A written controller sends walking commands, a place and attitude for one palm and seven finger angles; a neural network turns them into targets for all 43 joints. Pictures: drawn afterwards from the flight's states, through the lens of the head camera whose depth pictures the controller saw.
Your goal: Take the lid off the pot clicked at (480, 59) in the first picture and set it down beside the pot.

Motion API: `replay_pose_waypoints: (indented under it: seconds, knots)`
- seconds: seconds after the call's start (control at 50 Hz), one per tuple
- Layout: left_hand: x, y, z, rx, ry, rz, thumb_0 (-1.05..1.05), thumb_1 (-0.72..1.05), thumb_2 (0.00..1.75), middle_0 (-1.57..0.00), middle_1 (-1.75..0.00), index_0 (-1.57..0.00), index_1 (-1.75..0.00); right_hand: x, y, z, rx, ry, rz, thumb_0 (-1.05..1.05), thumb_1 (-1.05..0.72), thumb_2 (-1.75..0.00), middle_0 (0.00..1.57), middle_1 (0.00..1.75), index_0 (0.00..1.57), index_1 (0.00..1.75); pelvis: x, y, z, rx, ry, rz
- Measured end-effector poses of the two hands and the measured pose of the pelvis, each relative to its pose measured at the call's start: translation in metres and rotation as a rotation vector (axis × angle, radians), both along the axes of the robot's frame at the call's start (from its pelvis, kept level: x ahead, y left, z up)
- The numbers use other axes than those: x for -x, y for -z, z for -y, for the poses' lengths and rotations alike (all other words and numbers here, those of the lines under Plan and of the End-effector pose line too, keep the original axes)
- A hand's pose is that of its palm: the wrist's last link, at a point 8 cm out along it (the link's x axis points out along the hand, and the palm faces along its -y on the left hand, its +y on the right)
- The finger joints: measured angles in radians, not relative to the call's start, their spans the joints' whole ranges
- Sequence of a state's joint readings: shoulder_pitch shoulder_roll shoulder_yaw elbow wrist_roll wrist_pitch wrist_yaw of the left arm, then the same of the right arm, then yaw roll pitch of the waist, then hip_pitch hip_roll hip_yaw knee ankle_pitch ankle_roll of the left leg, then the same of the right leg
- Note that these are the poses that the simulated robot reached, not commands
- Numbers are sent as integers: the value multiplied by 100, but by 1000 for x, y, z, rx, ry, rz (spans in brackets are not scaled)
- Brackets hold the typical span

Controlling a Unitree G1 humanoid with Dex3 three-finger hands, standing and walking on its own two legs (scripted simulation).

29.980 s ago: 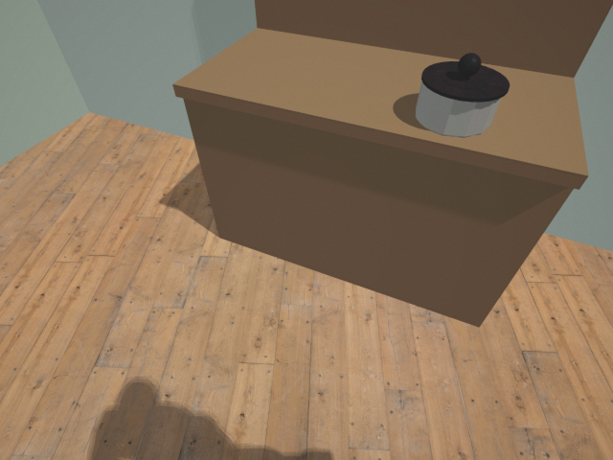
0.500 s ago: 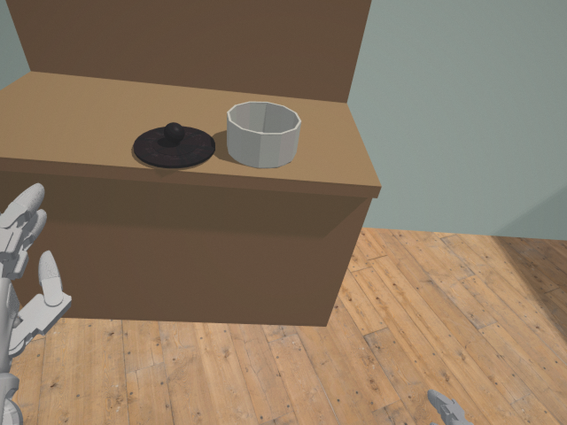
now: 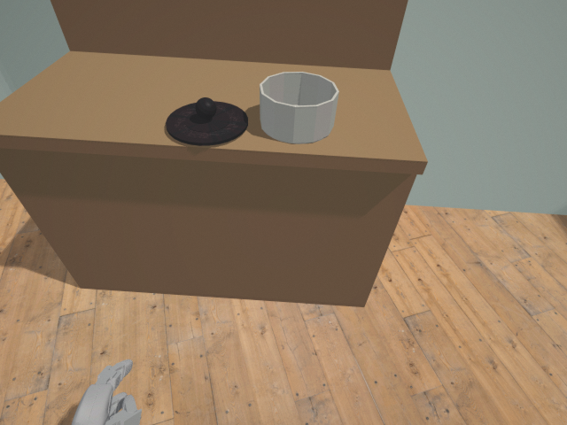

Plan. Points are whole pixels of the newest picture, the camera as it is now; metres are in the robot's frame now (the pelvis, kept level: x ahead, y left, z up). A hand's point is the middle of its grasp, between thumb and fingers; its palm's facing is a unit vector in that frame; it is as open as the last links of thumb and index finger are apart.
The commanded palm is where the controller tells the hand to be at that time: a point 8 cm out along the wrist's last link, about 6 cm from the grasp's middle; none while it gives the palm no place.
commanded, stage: stop stepping back and stand still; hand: left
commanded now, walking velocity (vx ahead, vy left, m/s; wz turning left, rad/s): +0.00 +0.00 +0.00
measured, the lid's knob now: (206, 108) +0.83 +0.20 +0.05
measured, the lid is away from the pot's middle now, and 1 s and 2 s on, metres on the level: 0.23 0.23 0.23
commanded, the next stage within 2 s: let the arm hang, fingers relaxed in 0.76 s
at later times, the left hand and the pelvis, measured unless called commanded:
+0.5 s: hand out of the picture +0.10 +0.16 -0.14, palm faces +0.02 -0.98 -0.20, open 7.3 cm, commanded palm none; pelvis +0.07 -0.02 +0.03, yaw +0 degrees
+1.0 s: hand out of the picture +0.13 +0.15 -0.14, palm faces +0.01 -0.98 -0.21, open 7.3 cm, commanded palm none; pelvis +0.07 -0.03 +0.03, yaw -2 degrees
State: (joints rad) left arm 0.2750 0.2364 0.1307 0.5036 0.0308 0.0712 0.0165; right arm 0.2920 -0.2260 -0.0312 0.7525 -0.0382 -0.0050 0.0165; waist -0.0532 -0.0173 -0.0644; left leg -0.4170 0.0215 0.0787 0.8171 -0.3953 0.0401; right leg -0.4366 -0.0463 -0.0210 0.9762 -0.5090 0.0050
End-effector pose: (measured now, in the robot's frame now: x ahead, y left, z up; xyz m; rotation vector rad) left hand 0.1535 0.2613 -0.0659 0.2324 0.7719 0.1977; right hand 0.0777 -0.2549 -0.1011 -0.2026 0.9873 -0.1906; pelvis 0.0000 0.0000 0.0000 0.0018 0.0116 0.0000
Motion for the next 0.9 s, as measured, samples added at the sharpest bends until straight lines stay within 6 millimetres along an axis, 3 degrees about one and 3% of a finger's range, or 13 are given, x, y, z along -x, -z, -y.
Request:
replay_pose_waypoints:
  seconds: [0.04,0.08,0.14,0.2,0.3,0.44,0.6,0.74,0.9]
  knots:
    - [27,40,27,81,30,-227,1,92,90,-19,-29,-19,-30,18,1,3,10,41,-66,1,-90,-89,21,29,20,30,-4,-3,4,-21,7,-9]
    - [54,60,54,155,43,-382,1,92,90,-19,-29,-19,-30,37,0,6,15,65,-159,1,-91,-89,21,29,20,30,-9,-9,10,-26,8,-19]
    - [67,59,56,155,-27,-409,-3,100,90,-21,-30,-20,-30,60,3,12,5,71,-313,1,-90,-89,20,29,20,30,-20,-14,21,-19,-5,-30]
    - [81,59,55,120,-38,-477,-4,100,90,-21,-30,-20,-30,70,10,17,-20,101,-413,1,-91,-90,20,29,20,30,-31,-14,28,-12,-11,-29]
    - [96,51,51,94,-71,-598,-2,96,90,-21,-30,-20,-30,58,8,10,-50,140,-449,1,-91,-90,20,29,20,30,-51,-24,26,18,-10,-24]
    - [75,48,53,107,-83,-622,0,93,90,-20,-30,-20,-30,20,8,-15,-85,126,-406,1,-91,-90,20,29,20,30,-70,-31,23,11,6,-22]
    - [32,46,59,96,-57,-528,0,93,90,-20,-30,-20,-30,0,12,-9,-86,143,-376,2,-95,-89,20,29,20,30,-78,-31,24,10,13,0]
    - [13,46,65,105,-34,-481,0,92,90,-20,-30,-20,-30,-2,11,-7,-83,154,-354,1,-93,-90,20,29,20,30,-79,-31,26,10,21,14]
    - [18,44,66,105,-36,-485,0,92,90,-20,-30,-20,-30,14,11,-11,-98,165,-385,1,-92,-90,20,29,20,30,-77,-32,27,10,24,19]
